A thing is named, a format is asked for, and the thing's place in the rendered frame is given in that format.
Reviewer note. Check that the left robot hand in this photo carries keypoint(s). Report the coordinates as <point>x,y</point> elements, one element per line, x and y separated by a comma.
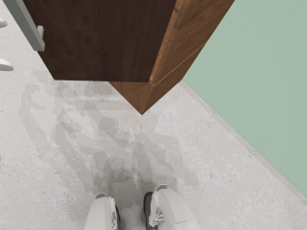
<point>4,65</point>

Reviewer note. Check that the handle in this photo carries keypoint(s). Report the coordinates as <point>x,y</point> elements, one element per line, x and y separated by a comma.
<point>26,24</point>

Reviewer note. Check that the cupboard door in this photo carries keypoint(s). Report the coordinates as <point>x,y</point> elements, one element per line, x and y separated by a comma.
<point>101,40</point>

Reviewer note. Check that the robot right shin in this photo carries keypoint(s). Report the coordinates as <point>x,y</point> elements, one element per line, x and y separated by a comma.
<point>153,218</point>

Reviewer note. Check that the left robot thigh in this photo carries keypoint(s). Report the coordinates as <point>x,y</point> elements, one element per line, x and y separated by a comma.
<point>101,214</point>

